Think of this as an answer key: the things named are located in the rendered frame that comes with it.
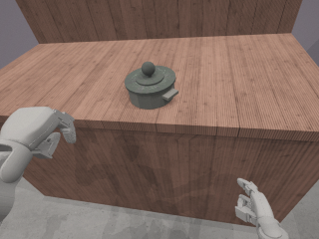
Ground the knob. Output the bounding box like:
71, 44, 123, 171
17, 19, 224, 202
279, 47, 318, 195
142, 61, 156, 76

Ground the robot right forearm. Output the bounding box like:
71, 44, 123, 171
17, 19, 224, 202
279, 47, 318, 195
256, 216, 289, 239

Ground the lid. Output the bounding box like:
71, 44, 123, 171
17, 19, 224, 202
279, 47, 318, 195
125, 65, 176, 96

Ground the robot left forearm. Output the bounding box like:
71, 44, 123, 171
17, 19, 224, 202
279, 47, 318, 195
0, 139, 33, 226

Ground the left robot hand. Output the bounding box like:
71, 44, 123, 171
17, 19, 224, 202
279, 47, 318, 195
0, 107, 77, 159

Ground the pot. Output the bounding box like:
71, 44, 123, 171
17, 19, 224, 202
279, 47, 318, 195
128, 84, 178, 110

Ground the right robot hand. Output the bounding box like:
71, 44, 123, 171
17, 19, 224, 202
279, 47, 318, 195
235, 178, 274, 226

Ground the table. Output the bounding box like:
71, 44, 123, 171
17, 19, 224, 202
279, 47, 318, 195
0, 0, 319, 227

